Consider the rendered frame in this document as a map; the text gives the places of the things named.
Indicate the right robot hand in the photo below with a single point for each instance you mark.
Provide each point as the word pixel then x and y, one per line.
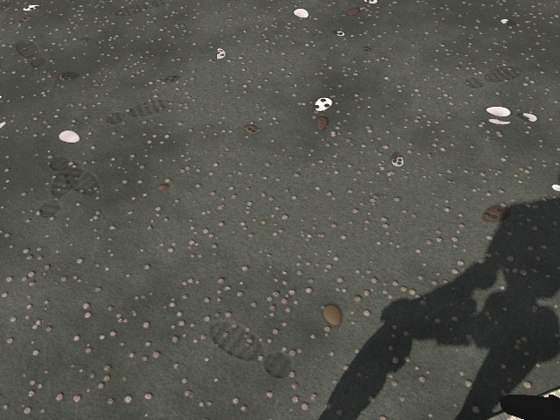
pixel 531 407

